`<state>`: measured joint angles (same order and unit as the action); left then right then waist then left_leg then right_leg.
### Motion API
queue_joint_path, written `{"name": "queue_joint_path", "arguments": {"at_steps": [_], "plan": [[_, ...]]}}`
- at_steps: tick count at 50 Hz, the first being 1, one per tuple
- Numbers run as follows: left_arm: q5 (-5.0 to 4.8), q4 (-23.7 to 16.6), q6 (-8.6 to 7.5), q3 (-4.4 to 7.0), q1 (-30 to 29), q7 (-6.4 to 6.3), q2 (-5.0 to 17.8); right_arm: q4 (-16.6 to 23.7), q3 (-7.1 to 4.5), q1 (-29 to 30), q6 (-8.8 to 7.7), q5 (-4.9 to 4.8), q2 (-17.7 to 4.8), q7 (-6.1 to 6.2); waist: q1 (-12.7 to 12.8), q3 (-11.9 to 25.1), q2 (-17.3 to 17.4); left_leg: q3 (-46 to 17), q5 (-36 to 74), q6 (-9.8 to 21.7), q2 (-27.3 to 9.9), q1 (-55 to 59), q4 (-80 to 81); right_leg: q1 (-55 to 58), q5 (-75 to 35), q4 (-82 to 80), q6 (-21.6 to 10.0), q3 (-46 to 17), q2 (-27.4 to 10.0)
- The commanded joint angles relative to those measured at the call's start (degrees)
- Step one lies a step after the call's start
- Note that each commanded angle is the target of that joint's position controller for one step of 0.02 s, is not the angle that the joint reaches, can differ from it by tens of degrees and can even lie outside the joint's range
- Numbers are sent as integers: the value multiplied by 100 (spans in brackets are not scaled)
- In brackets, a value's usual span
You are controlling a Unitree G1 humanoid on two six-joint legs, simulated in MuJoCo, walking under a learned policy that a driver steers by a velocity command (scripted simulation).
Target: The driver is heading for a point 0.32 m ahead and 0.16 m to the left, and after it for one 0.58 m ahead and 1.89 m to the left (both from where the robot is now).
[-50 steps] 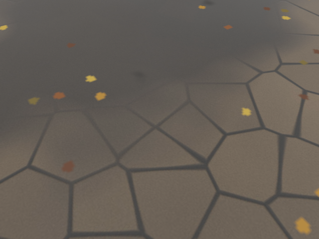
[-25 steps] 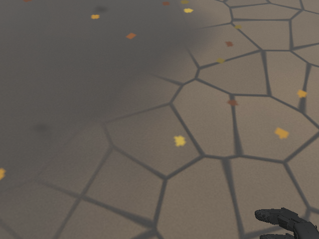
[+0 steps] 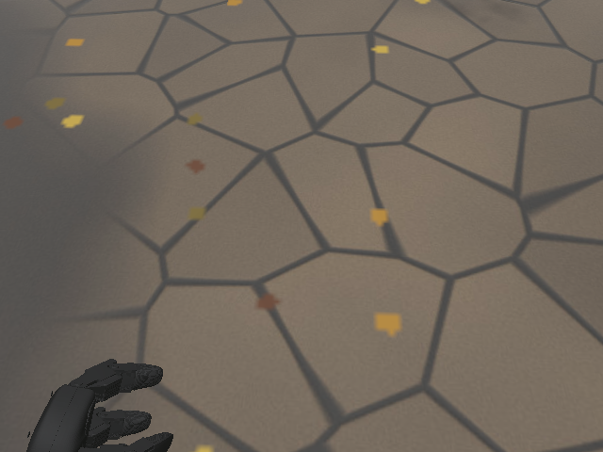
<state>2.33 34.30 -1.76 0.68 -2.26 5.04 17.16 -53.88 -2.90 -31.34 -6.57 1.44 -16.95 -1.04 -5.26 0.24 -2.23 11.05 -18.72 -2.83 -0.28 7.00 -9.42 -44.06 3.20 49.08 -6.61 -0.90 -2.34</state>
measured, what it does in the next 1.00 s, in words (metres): walks ahead, turning left: right foot, then left foot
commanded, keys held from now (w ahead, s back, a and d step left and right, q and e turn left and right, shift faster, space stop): w+q+shift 1.00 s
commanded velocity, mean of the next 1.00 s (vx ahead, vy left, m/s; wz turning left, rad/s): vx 1.00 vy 0.00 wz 0.70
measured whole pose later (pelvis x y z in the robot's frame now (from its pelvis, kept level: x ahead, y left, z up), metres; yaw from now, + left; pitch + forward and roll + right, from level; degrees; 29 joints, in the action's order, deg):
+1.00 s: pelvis +0.92 +0.14 -0.02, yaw +45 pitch +2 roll -1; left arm 2.6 33.3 -5.2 -1.1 0.9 -0.9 15.7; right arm -46.5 -5.9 -23.8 -3.3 -0.1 -21.5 -0.7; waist -5.8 -1.8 1.7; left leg -14.8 -28.8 7.5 8.8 -4.0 -49.6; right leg -30.3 7.5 34.9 2.1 -2.1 -1.5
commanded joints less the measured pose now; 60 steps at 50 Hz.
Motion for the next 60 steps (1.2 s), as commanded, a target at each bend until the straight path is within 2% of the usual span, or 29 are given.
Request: {"name": "queue_joint_path", "arguments": {"at_steps": [1,3,4,5,6,7,8,10,14,17,23,26,27,28,29,30,31,33,36,39,45,46,48,49,50,51,53,56,60], "plan": [[24,-354,-115,-48,-353,28,162,324,-84,421,-91,-64,-886,16,520,-789,527,-347,4362,970,-1293,-1190,830,1483,-109,-1010,-203,676,248],[96,-125,-154,65,421,-127,428,233,-136,357,2,-54,-1287,86,1020,-70,916,-382,7032,935,-1427,-558,-700,2525,620,-1172,-312,709,611],[98,259,-177,180,1650,-224,624,261,-157,510,68,-69,-1404,127,1627,576,997,-442,7145,895,-1392,-821,-2099,3851,717,-1442,-355,516,685],[170,595,-197,330,2705,-337,964,367,-134,666,87,-101,-1300,128,2135,1129,893,-493,5707,848,-1085,-1923,-3816,5442,858,-1576,-337,14,205],[284,693,-241,465,2887,-460,1581,653,60,230,93,-96,-249,14,1484,1887,-758,-737,-204,844,-296,-3665,-6039,6925,2399,-1802,-254,-2106,-1591],[207,558,-231,521,2907,-477,1679,826,29,0,89,-325,-356,46,1345,2791,-1036,-1587,-765,910,84,-4497,-7371,7130,2928,-2881,-399,-4416,-2402],[134,662,-248,474,2525,-472,1248,892,-64,669,118,-276,-652,90,1258,1712,-261,-1646,17,949,-248,-4969,-7400,6290,2678,-3048,-322,-3578,-2050],[82,810,-373,338,1975,-443,612,788,11,930,164,-184,-326,7,831,307,84,-1546,562,856,-624,-4731,-6729,4549,1472,-3373,-208,-2064,-1554],[-152,1136,-574,235,2046,-450,182,792,-6,1044,545,-46,-21,-173,376,-192,-172,-1462,750,721,-869,-4676,-6378,3821,248,-3927,87,-501,-1202],[-156,1299,-651,202,2181,-447,49,1123,46,1939,603,-64,73,-258,422,-598,-131,-1067,1537,701,-781,-5017,-5812,3703,-1101,-4190,396,696,-810],[-158,1432,-636,233,2452,-644,580,1494,164,2817,549,-58,-102,-407,328,-647,-49,145,2515,1162,67,-3861,-3432,4333,-5041,-3824,757,1797,-687],[-75,1239,-404,386,2049,-835,1131,1032,-40,1039,609,-59,-678,-318,-697,345,-473,124,1678,1462,594,-1913,-3386,4579,-7251,-1499,776,1644,-1057],[-15,1093,-300,426,1650,-826,1216,643,-209,-265,614,-48,-971,-224,-1288,787,-381,-318,1228,1726,567,-649,-3218,3961,-6752,254,681,1440,-1115],[-26,1100,-229,425,1455,-698,1026,464,-370,-670,593,-147,-1171,-87,-1391,705,365,-887,1101,2028,340,118,-2568,2994,-2605,2774,611,1483,-317],[120,782,-339,154,1411,-591,44,458,-446,-63,647,-203,-1489,-16,-539,66,1673,-2140,2371,2239,-162,437,-3096,748,2510,4884,665,1046,613],[-36,105,-489,75,1825,-560,93,785,-517,388,687,-64,-1904,-3,-18,1271,1728,-4892,675,3337,-1109,1449,-1649,-585,2604,5370,755,-198,625],[44,86,-639,47,1550,-543,382,985,-487,618,684,-28,-1523,39,-39,854,648,-5875,-1007,3144,-1458,928,-413,-892,2183,4753,666,-551,291],[112,153,-611,66,1293,-541,521,903,-340,992,579,-43,-972,84,525,-306,-428,-5100,-601,2637,-1113,-1008,-153,-305,1716,3544,768,-519,-152],[222,72,-221,-24,1223,-512,334,983,-257,1184,291,-102,-868,105,862,-623,-447,-3860,357,2430,-405,-2837,-9,726,1724,2151,1088,-332,-526],[69,-357,-186,-142,227,-405,112,1036,-318,1101,191,-123,-954,77,530,-704,-107,-3122,1291,2134,140,-3333,48,1416,326,229,1136,-11,-489],[-108,-510,-260,-73,-39,-448,363,1079,-466,811,237,-151,-1159,41,138,-70,566,-3373,3235,1489,-10,-1660,-903,2380,-549,-1907,872,-48,124],[-114,-379,-281,29,411,-503,599,1113,-492,890,234,-116,-1276,53,361,251,572,-3414,3969,1361,-21,-1409,-1501,2889,-86,-1947,819,-70,282],[-78,105,-343,301,2555,-677,1132,1250,-489,1424,171,-72,-1348,8,1601,1352,393,-3102,3903,1101,291,-2207,-4062,5279,928,-1714,648,-226,-41],[93,326,-362,422,3757,-784,1491,1490,-226,1597,99,-18,-391,44,1856,1994,-801,-2636,88,1147,647,-3344,-6075,6533,3024,-1900,645,-1758,-1515],[218,193,-329,524,2860,-716,1960,1894,-52,713,127,-376,-40,20,821,2461,-2731,-2044,-1148,995,923,-4917,-7259,6907,4386,-3549,38,-5488,-2716],[163,-20,-277,458,2029,-669,1206,1604,-67,1135,278,-147,-546,88,859,1440,-1177,-1867,-371,1025,323,-5404,-7543,5993,5295,-3655,-108,-5002,-2358],[113,156,-242,302,1820,-613,586,1644,-124,1754,396,12,-710,-69,844,454,20,-1618,256,901,-104,-5181,-6988,4726,3133,-3464,37,-2777,-1789],[-37,745,-388,236,2337,-559,330,1957,-4,2173,609,77,-321,-296,672,-59,-296,-1595,394,821,-481,-5247,-6753,4111,1456,-3658,281,-1185,-1402],[-76,935,-556,242,2243,-466,383,2361,94,2780,704,52,-287,-366,446,-342,-236,-1345,1309,771,-527,-5328,-6171,3735,-159,-4037,403,280,-1246]]}}
Velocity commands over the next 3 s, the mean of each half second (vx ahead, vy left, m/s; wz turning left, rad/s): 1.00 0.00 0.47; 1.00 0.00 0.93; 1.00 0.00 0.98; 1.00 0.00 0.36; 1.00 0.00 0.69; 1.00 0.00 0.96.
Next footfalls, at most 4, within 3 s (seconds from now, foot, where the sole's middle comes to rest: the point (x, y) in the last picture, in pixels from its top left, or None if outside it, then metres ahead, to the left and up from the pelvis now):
0.10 right None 0.29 -0.10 -0.77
0.56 left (248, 362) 0.69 0.10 -0.77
0.96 right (228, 220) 1.14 0.14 -0.77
1.44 left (74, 214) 1.21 0.58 -0.77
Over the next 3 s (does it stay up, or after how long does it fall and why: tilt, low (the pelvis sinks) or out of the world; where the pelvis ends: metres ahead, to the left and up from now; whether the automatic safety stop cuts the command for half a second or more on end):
stays up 1.22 1.84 0.00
